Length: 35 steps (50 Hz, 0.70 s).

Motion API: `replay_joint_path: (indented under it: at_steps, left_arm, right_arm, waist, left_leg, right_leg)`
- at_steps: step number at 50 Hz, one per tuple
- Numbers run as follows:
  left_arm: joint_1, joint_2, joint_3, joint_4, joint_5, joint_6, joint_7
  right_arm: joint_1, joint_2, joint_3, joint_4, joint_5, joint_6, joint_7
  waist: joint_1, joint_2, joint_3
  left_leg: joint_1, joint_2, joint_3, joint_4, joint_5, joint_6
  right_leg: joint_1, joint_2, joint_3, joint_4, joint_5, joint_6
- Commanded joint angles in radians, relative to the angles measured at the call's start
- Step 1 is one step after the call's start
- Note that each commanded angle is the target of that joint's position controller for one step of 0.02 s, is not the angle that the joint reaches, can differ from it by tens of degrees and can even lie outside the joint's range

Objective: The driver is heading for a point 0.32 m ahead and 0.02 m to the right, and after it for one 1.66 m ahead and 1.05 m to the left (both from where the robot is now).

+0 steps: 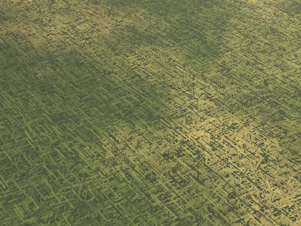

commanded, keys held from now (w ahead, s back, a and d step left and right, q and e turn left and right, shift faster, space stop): w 0.16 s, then w+q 0.84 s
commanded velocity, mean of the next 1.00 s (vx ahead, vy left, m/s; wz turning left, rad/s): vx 0.50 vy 0.00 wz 0.42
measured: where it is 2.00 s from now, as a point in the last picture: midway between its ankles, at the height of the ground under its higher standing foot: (78, 138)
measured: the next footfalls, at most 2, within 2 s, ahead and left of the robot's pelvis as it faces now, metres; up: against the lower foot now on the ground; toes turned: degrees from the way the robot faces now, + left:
left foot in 0.34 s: +0.33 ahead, +0.15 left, +0.00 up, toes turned +5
right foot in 0.82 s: +0.64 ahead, +0.00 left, +0.00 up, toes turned +23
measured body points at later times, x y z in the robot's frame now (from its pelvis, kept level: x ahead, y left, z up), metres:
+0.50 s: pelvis +0.27 +0.07 +0.00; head +0.30 +0.09 +0.45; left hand +0.34 +0.36 -0.11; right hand +0.43 -0.18 -0.09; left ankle +0.29 +0.15 -0.74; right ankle +0.25 -0.09 -0.66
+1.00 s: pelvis +0.54 +0.08 +0.00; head +0.56 +0.08 +0.45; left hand +0.54 +0.38 -0.10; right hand +0.76 -0.13 -0.11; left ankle +0.46 +0.20 -0.65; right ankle +0.60 -0.01 -0.74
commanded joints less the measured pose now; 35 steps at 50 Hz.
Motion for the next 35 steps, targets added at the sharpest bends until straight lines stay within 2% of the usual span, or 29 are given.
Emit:
replay_joint_path:
  at_steps: [1, 4, 6, 8, 12, 14, 15, 16, 17, 18, 19, 20, 21, 22, 23, 26, 28, 31, 33, 35]
  left_arm:
    - [0.014, 0.105, 0.02, -0.036, -0.006, -0.013, 0.005]
    - [0.039, 0.155, 0.031, -0.011, -0.016, -0.01, 0.01]
    - [0.059, 0.173, 0.033, 0.003, -0.022, -0.002, 0.012]
    - [0.094, 0.184, 0.033, 0.023, -0.028, 0.004, 0.011]
    - [0.14, 0.201, 0.036, 0.06, -0.029, 0.018, 0.013]
    - [0.134, 0.213, 0.041, 0.069, -0.029, 0.028, 0.018]
    - [0.118, 0.22, 0.043, 0.066, -0.03, 0.034, 0.022]
    - [0.118, 0.211, 0.039, 0.062, -0.026, 0.04, 0.028]
    - [0.111, 0.187, 0.026, 0.035, -0.005, 0.038, 0.038]
    - [0.186, 0.083, -0.013, -0.015, 0.015, 0.016, 0.03]
    - [0.146, 0.134, -0.004, -0.004, 0.0, -0.012, 0.021]
    - [0.071, 0.189, 0.011, -0.035, -0.033, -0.03, 0.011]
    - [0.019, 0.178, 0.006, -0.048, -0.033, -0.038, 0.011]
    - [-0.004, 0.171, 0.008, -0.052, -0.011, -0.039, 0.015]
    - [0.003, 0.172, 0.014, -0.054, 0.003, -0.031, 0.018]
    - [0.008, 0.141, 0.01, -0.06, 0.012, -0.005, 0.019]
    - [-0.066, 0.12, 0.003, -0.083, 0.014, 0.002, 0.022]
    - [-0.194, 0.09, -0.01, -0.113, 0.01, -0.003, 0.015]
    - [-0.257, 0.092, -0.011, -0.13, 0.0, -0.01, 0.007]
    - [-0.29, 0.112, -0.004, -0.144, -0.008, -0.015, 0.001]
  right_arm:
    - [-0.031, -0.058, -0.016, -0.087, -0.006, -0.021, 0.007]
    - [-0.119, -0.027, 0.004, -0.114, -0.014, -0.029, 0.011]
    - [-0.182, -0.015, 0.012, -0.124, -0.011, -0.036, 0.017]
    - [-0.239, -0.019, 0.013, -0.133, -0.004, -0.041, 0.025]
    - [-0.308, -0.041, 0.006, -0.162, 0.01, -0.038, 0.043]
    - [-0.296, -0.059, -0.002, -0.169, 0.007, -0.034, 0.05]
    - [-0.235, -0.078, -0.013, -0.157, 0.001, -0.033, 0.049]
    - [-0.11, -0.116, -0.037, -0.119, -0.003, -0.029, 0.044]
    - [0.054, -0.179, -0.064, -0.088, -0.001, -0.022, 0.034]
    - [0.129, -0.294, -0.089, -0.078, -0.003, -0.019, 0.032]
    - [0.151, -0.209, -0.067, -0.078, 0.011, -0.018, 0.033]
    - [0.098, -0.173, -0.052, -0.083, 0.0, -0.023, 0.033]
    - [0.045, -0.155, -0.048, -0.093, -0.006, -0.026, 0.032]
    - [-0.003, -0.137, -0.043, -0.098, -0.01, -0.026, 0.033]
    - [-0.037, -0.119, -0.035, -0.108, -0.018, -0.028, 0.032]
    - [-0.056, -0.126, -0.04, -0.106, -0.011, -0.031, 0.022]
    - [-0.03, -0.151, -0.049, -0.089, -0.006, -0.031, 0.008]
    - [0.019, -0.164, -0.054, -0.061, 0.001, -0.023, -0.006]
    - [0.059, -0.175, -0.058, -0.042, 0.006, -0.019, -0.01]
    - [0.087, -0.17, -0.058, -0.026, 0.013, -0.014, -0.012]
  waist:
    - [-0.001, -0.145, -0.008]
    - [0.022, -0.119, 0.003]
    - [0.044, -0.118, 0.008]
    - [0.067, -0.117, 0.015]
    - [0.075, -0.122, 0.032]
    - [0.049, -0.125, 0.021]
    - [0.005, -0.122, -0.019]
    - [-0.055, -0.101, -0.097]
    - [-0.123, -0.041, -0.202]
    - [-0.091, 0.214, -0.309]
    - [-0.117, 0.186, -0.36]
    - [-0.113, 0.136, -0.221]
    - [-0.089, 0.05, -0.147]
    - [-0.057, -0.009, -0.085]
    - [-0.022, 0.01, -0.072]
    - [0.012, 0.031, -0.052]
    - [-0.005, 0.021, -0.02]
    - [-0.05, 0.024, -0.002]
    - [-0.073, 0.026, 0.0]
    - [-0.079, 0.033, 0.002]
  left_leg:
    - [-0.2, 0.094, -0.01, -0.084, 0.058, -0.011]
    - [-0.197, 0.108, 0.021, -0.277, 0.167, -0.031]
    - [-0.154, 0.096, 0.042, -0.412, 0.273, -0.034]
    - [-0.104, 0.075, 0.06, -0.508, 0.351, -0.037]
    - [-0.106, 0.062, 0.059, -0.587, 0.338, 0.006]
    - [-0.06, 0.038, 0.077, -0.612, 0.266, 0.042]
    - [0.042, 0.008, 0.106, -0.641, 0.259, 0.065]
    - [0.226, -0.026, 0.127, -0.665, 0.271, 0.094]
    - [0.494, 0.066, -0.013, -0.642, 0.298, 0.141]
    - [0.833, 0.299, -0.511, -0.719, 0.127, 0.314]
    - [0.875, 0.34, -0.706, -0.838, 0.017, 0.337]
    - [0.772, 0.313, -0.579, -0.854, 0.043, 0.299]
    - [0.644, 0.27, -0.466, -0.858, 0.134, 0.277]
    - [0.518, 0.234, -0.39, -0.877, 0.244, 0.262]
    - [0.434, 0.206, -0.341, -0.898, 0.326, 0.253]
    - [0.301, 0.172, -0.278, -0.942, 0.417, 0.272]
    - [0.253, 0.151, -0.237, -0.954, 0.421, 0.263]
    - [0.203, 0.103, -0.195, -0.939, 0.352, 0.213]
    - [0.196, 0.106, -0.215, -0.927, 0.306, 0.197]
    - [0.242, 0.124, -0.265, -0.886, 0.27, 0.187]
  right_leg:
    - [0.155, -0.257, 0.3, -0.255, 0.058, -0.182]
    - [0.147, -0.255, 0.217, -0.285, 0.166, -0.193]
    - [0.14, -0.238, 0.161, -0.289, 0.191, -0.176]
    - [0.143, -0.233, 0.13, -0.282, 0.201, -0.162]
    - [0.256, -0.294, 0.1, -0.257, 0.215, -0.132]
    - [0.307, -0.308, 0.065, -0.197, 0.355, -0.109]
    - [0.309, -0.292, 0.025, -0.108, 0.519, -0.089]
    - [0.273, -0.254, -0.026, 0.055, 0.652, -0.063]
    - [0.098, -0.218, -0.074, 0.309, 0.519, -0.021]
    - [-0.329, -0.044, -0.086, 0.698, -0.044, 0.054]
    - [-0.475, -0.028, 0.077, 0.835, -0.355, 0.049]
    - [-0.551, -0.077, 0.097, 0.861, -0.291, 0.033]
    - [-0.526, -0.114, 0.085, 0.815, -0.214, 0.025]
    - [-0.483, -0.138, 0.08, 0.733, -0.166, 0.032]
    - [-0.417, -0.159, 0.087, 0.678, -0.132, 0.039]
    - [-0.351, -0.148, 0.067, 0.583, -0.085, 0.082]
    - [-0.36, -0.134, 0.061, 0.456, 0.017, 0.103]
    - [-0.282, -0.092, 0.061, 0.233, 0.215, 0.108]
    - [-0.223, -0.064, 0.063, 0.153, 0.281, 0.105]
    - [-0.208, -0.055, 0.085, 0.1, 0.267, 0.094]
Keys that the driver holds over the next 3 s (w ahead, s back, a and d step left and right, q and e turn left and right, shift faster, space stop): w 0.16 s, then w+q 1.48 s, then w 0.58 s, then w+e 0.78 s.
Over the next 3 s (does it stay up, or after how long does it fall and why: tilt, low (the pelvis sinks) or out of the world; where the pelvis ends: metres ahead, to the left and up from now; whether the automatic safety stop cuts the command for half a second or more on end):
stays up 1.33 0.85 0.00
